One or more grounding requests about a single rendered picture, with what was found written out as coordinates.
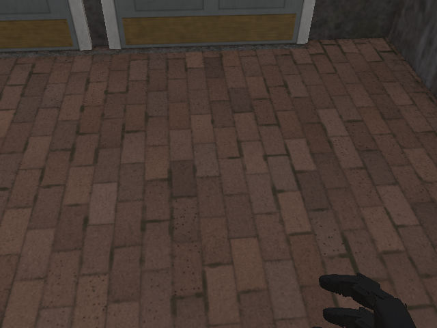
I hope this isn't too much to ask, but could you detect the robot right hand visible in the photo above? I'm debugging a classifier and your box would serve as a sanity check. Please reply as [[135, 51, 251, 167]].
[[312, 273, 416, 328]]

